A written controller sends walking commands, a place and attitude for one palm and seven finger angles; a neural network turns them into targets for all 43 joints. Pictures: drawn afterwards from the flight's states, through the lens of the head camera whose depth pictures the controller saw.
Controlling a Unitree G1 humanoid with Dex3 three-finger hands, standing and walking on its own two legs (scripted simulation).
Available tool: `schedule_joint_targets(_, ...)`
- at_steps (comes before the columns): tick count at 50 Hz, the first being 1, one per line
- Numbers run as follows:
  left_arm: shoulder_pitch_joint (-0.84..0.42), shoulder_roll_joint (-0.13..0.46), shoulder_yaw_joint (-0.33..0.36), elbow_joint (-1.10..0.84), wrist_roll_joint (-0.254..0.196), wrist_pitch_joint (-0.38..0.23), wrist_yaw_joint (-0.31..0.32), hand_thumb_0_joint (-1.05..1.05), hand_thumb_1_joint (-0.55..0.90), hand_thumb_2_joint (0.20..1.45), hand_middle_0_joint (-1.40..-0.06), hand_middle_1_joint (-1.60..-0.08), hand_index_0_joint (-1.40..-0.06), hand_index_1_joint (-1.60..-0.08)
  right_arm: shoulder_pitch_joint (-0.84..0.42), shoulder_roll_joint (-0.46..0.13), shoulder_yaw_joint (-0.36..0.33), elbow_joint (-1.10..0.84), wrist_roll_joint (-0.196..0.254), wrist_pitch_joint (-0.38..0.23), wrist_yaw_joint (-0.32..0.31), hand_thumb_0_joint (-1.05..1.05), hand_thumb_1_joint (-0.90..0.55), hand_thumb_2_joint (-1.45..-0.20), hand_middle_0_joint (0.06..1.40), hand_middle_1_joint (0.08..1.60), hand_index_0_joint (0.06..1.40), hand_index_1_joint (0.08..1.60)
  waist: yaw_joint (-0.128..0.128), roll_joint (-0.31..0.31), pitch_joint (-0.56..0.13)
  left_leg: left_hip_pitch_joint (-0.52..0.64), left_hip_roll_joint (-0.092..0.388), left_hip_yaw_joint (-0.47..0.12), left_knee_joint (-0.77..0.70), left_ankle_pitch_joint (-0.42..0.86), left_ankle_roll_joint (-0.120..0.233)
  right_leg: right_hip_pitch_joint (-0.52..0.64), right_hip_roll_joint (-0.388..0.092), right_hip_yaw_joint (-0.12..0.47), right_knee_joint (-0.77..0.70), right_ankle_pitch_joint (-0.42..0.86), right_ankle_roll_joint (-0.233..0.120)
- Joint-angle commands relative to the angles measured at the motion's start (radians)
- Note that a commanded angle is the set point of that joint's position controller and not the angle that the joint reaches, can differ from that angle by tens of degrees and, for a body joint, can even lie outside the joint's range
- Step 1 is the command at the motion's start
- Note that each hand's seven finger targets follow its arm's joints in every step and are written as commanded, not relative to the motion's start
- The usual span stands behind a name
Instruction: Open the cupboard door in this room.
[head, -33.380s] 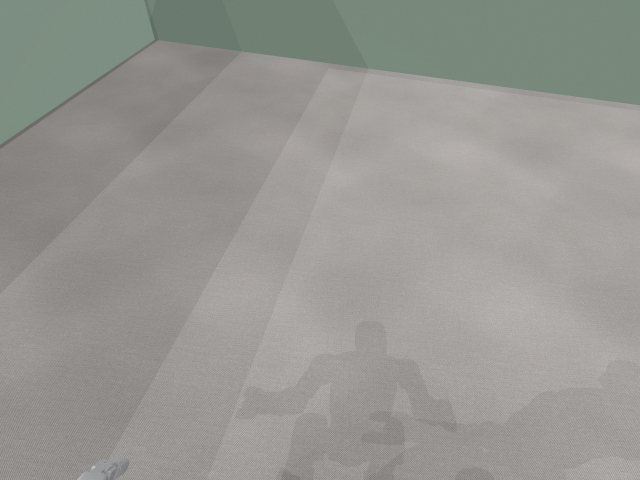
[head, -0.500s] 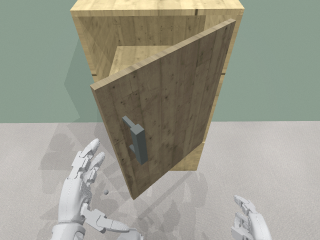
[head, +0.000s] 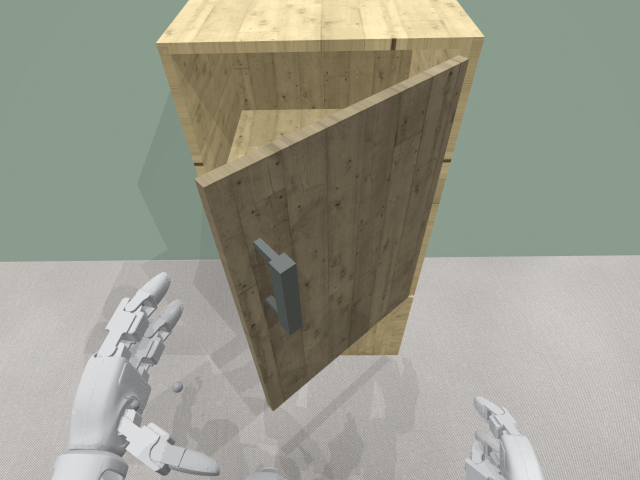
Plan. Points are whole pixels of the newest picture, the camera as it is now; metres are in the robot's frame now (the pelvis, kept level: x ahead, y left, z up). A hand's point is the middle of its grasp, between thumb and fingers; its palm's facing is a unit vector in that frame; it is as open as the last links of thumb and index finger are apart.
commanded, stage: draw the hand back to the body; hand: left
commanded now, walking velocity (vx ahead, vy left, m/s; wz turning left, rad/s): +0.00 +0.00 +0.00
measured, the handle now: (277, 287) +0.34 +0.08 +0.08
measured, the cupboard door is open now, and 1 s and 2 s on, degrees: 41 41 41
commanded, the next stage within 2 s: step back with the hand held close in 1.32 s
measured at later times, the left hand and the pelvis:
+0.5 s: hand (87, 369) +0.19 +0.23 +0.15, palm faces +0.25 -0.91 -0.32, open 14.3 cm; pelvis +0.01 +0.02 +0.04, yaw -1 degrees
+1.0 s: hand (3, 281) +0.23 +0.28 +0.22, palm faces +0.44 -0.80 -0.41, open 8.4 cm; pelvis +0.03 +0.02 +0.06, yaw -2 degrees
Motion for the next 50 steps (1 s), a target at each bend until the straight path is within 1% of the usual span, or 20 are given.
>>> schedule_joint_targets(1, -0.023, 0.085, 0.074, -0.207, -0.03, -0.017, -0.024, 0.0, -0.5, 0.3, -0.15, -0.3, -0.15, -0.3, -0.115, -0.115, -0.035, -0.187, 0.01, -0.071, -0.021, 0.0, -0.9, -0.9, 0.2, 0.3, 0.2, 0.3, 0.006, -0.087, -0.029, 0.189, -0.062, 0.009, -0.157, 0.098, 0.056, -0.031, 0.024, 0.022, -0.252, 0.249, 0.018)
schedule_joint_targets(7, -0.066, 0.133, 0.113, -0.306, -0.04, -0.026, -0.041, 0.0, -0.5, 0.3, -0.15, -0.3, -0.15, -0.3, -0.106, -0.117, -0.027, -0.178, 0.013, -0.109, -0.027, 0.0, -0.9, -0.9, 0.2, 0.3, 0.2, 0.3, 0.011, -0.009, -0.054, 0.259, -0.058, -0.001, -0.192, 0.106, 0.054, -0.027, 0.032, 0.003, -0.256, 0.236, 0.008)
schedule_joint_targets(10, -0.079, 0.145, 0.136, -0.313, -0.05, -0.011, -0.049, 0.0, -0.395, 0.345, -0.154, -0.3, -0.154, -0.3, -0.105, -0.118, -0.021, -0.168, 0.016, -0.12, -0.027, 0.0, -0.9, -0.9, 0.2, 0.3, 0.2, 0.3, 0.011, 0.014, -0.038, 0.276, -0.056, -0.007, -0.214, 0.095, 0.05, -0.024, 0.034, -0.008, -0.267, 0.226, 0.006)
schedule_joint_targets(11, -0.065, 0.162, 0.16, -0.298, -0.054, 0.004, -0.05, 0.0, -0.36, 0.36, -0.155, -0.3, -0.155, -0.3, -0.107, -0.119, -0.022, -0.164, 0.016, -0.121, -0.028, 0.0, -0.9, -0.9, 0.2, 0.3, 0.2, 0.3, 0.023, -0.002, -0.042, 0.27, -0.056, -0.008, -0.22, 0.087, 0.051, -0.007, 0.034, -0.007, -0.276, 0.213, 0.006)
schedule_joint_targets(12, -0.065, 0.15, 0.151, -0.305, -0.055, 0.015, -0.052, 0.0, -0.325, 0.375, -0.156, -0.3, -0.156, -0.3, -0.115, -0.118, -0.02, -0.166, 0.02, -0.125, -0.027, 0.0, -0.9, -0.9, 0.2, 0.3, 0.2, 0.3, 0.02, 0.024, -0.028, 0.28, -0.056, -0.006, -0.228, 0.087, 0.049, -0.01, 0.033, -0.009, -0.279, 0.214, 0.005)
schedule_joint_targets(13, -0.085, 0.3, 0.182, -0.376, 0.092, 0.034, 0.067, 0.0, -0.29, 0.39, -0.158, -0.3, -0.158, -0.3, -0.125, -0.113, -0.018, -0.178, 0.008, -0.111, -0.053, 0.0, -0.9, -0.9, 0.2, 0.3, 0.2, 0.3, 0.057, 0.0, -0.028, 0.308, -0.054, 0.018, -0.262, 0.081, 0.052, -0.003, 0.005, 0.058, -0.369, 0.217, -0.009)
schedule_joint_targets(14, -0.024, 0.212, 0.148, -0.344, 0.106, 0.059, 0.117, 0.0, -0.255, 0.405, -0.159, -0.3, -0.159, -0.3, -0.125, -0.095, -0.009, -0.169, 0.0, -0.106, -0.062, 0.0, -0.9, -0.9, 0.2, 0.3, 0.2, 0.3, 0.034, 0.004, 0.015, 0.336, -0.058, 0.03, -0.265, 0.086, 0.054, -0.004, -0.002, 0.05, -0.397, 0.208, -0.008)
schedule_joint_targets(15, 0.012, 0.185, 0.13, -0.328, 0.114, 0.08, 0.136, 0.0, -0.22, 0.42, -0.16, -0.3, -0.16, -0.3, -0.123, -0.094, -0.009, -0.168, 0.001, -0.101, -0.064, 0.0, -0.9, -0.9, 0.2, 0.3, 0.2, 0.3, 0.032, -0.032, 0.025, 0.343, -0.053, 0.026, -0.273, 0.083, 0.053, -0.003, -0.004, 0.042, -0.402, 0.197, -0.003)
schedule_joint_targets(16, 0.011, 0.181, 0.128, -0.323, 0.133, 0.097, 0.155, 0.0, -0.185, 0.435, -0.161, -0.3, -0.161, -0.3, -0.125, -0.098, -0.008, -0.159, -0.002, -0.095, -0.063, 0.0, -0.9, -0.9, 0.2, 0.3, 0.2, 0.3, 0.034, -0.018, 0.035, 0.356, -0.05, 0.027, -0.284, 0.089, 0.056, 0.016, -0.002, 0.039, -0.415, 0.203, -0.004)
schedule_joint_targets(17, 0.009, 0.186, 0.129, -0.319, 0.144, 0.106, 0.171, 0.0, -0.15, 0.45, -0.162, -0.3, -0.162, -0.3, -0.127, -0.099, -0.006, -0.151, -0.003, -0.087, -0.065, 0.0, -0.9, -0.9, 0.2, 0.3, 0.2, 0.3, 0.027, -0.026, 0.047, 0.373, -0.046, 0.03, -0.297, 0.097, 0.056, 0.026, -0.003, 0.031, -0.419, 0.214, -0.001)
schedule_joint_targets(21, -0.049, 0.243, 0.182, -0.324, 0.171, 0.116, 0.218, 0.0, -0.01, 0.51, -0.168, -0.3, -0.168, -0.3, -0.153, -0.11, -0.003, -0.133, -0.013, -0.084, -0.077, 0.0, -0.9, -0.9, 0.2, 0.3, 0.2, 0.3, 0.029, -0.048, 0.068, 0.427, -0.042, 0.03, -0.361, 0.087, 0.057, 0.081, -0.001, 0.027, -0.482, 0.194, 0.002)
schedule_joint_targets(24, -0.084, 0.246, 0.191, -0.348, 0.181, 0.113, 0.237, 0.0, 0.095, 0.555, -0.171, -0.3, -0.171, -0.3, -0.157, -0.108, 0.0, -0.118, -0.017, -0.093, -0.081, 0.0, -0.9, -0.9, 0.2, 0.3, 0.2, 0.3, 0.029, -0.023, 0.058, 0.484, -0.04, 0.028, -0.406, 0.108, 0.057, 0.123, -0.002, 0.017, -0.497, 0.222, 0.001)
schedule_joint_targets(26, -0.09, 0.278, 0.228, -0.354, 0.187, 0.113, 0.25, 0.0, 0.165, 0.585, -0.174, -0.3, -0.174, -0.3, -0.162, -0.114, 0.001, -0.101, -0.02, -0.101, -0.082, 0.0, -0.9, -0.9, 0.2, 0.3, 0.2, 0.3, 0.039, 0.003, 0.038, 0.51, -0.039, 0.026, -0.435, 0.139, 0.055, 0.178, -0.002, 0.017, -0.509, 0.26, -0.002)
schedule_joint_targets(29, -0.072, 0.247, 0.216, -0.363, 0.19, 0.111, 0.251, 0.0, 0.27, 0.63, -0.178, -0.3, -0.178, -0.3, -0.164, -0.111, 0.001, -0.084, -0.021, -0.112, -0.074, 0.0, -0.9, -0.9, 0.2, 0.3, 0.2, 0.3, 0.039, 0.048, 0.043, 0.553, -0.033, 0.019, -0.478, 0.196, 0.048, 0.217, 0.0, 0.008, -0.511, 0.314, -0.004)
schedule_joint_targets(32, -0.07, 0.249, 0.232, -0.349, 0.189, 0.114, 0.251, 0.0, 0.375, 0.675, -0.181, -0.3, -0.181, -0.3, -0.174, -0.119, -0.003, -0.069, -0.022, -0.116, -0.066, 0.0, -0.9, -0.9, 0.2, 0.3, 0.2, 0.3, 0.042, 0.006, 0.055, 0.573, -0.025, 0.011, -0.515, 0.239, 0.045, 0.256, 0.005, 0.004, -0.526, 0.349, -0.002)
schedule_joint_targets(35, -0.072, 0.276, 0.284, -0.338, 0.187, 0.114, 0.254, 0.0, 0.48, 0.72, -0.185, -0.3, -0.185, -0.3, -0.174, -0.122, -0.009, -0.055, -0.025, -0.111, -0.062, 0.0, -0.9, -0.9, 0.2, 0.3, 0.2, 0.3, 0.049, -0.022, 0.061, 0.586, -0.023, 0.016, -0.54, 0.271, 0.043, 0.29, 0.008, 0.002, -0.546, 0.377, -0.002)
schedule_joint_targets(41, -0.112, 0.324, 0.368, -0.339, 0.183, 0.112, 0.253, 0.0, 0.69, 0.81, -0.192, -0.3, -0.192, -0.3, -0.186, -0.123, -0.015, -0.033, -0.027, -0.1, -0.054, 0.0, -0.9, -0.9, 0.2, 0.3, 0.2, 0.3, 0.06, 0.043, 0.064, 0.624, -0.023, 0.033, -0.566, 0.351, 0.037, 0.343, 0.009, 0.01, -0.583, 0.439, -0.005)
schedule_joint_targets(43, -0.126, 0.328, 0.383, -0.359, 0.179, 0.109, 0.254, 0.0, 0.76, 0.84, -0.195, -0.3, -0.195, -0.3, -0.184, -0.121, -0.017, -0.029, -0.028, -0.099, -0.049, 0.0, -0.9, -0.9, 0.2, 0.3, 0.2, 0.3, 0.058, 0.055, 0.042, 0.646, -0.023, 0.037, -0.567, 0.382, 0.036, 0.357, 0.007, 0.011, -0.585, 0.465, -0.004)
schedule_joint_targets(46, -0.136, 0.351, 0.42, -0.34, 0.175, 0.11, 0.255, 0.0, 0.865, 0.885, -0.199, -0.3, -0.199, -0.3, -0.187, -0.125, -0.022, -0.019, -0.03, -0.099, -0.048, 0.0, -0.9, -0.9, 0.2, 0.3, 0.2, 0.3, 0.062, 0.022, 0.044, 0.658, -0.024, 0.043, -0.567, 0.417, 0.038, 0.374, 0.01, 0.009, -0.601, 0.503, -0.002)
schedule_joint_targets(50, -0.109, 0.284, 0.375, -0.275, 0.165, 0.123, 0.24, 0.0, 0.9, 0.9, -0.2, -0.3, -0.2, -0.3, -0.188, -0.125, -0.032, -0.016, -0.027, -0.083, -0.043, 0.0, -0.9, -0.9, 0.2, 0.3, 0.2, 0.3, 0.05, -0.028, 0.073, 0.669, -0.026, 0.065, -0.569, 0.412, 0.046, 0.36, 0.009, 0.01, -0.616, 0.524, 0.009)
